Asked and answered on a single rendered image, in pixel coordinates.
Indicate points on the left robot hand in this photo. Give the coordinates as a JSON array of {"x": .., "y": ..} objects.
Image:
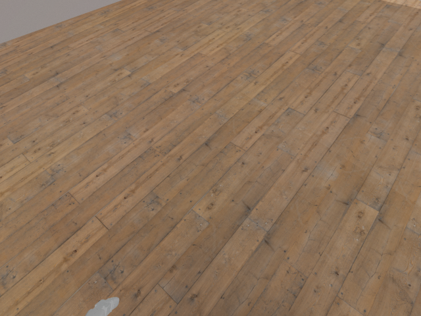
[{"x": 103, "y": 307}]

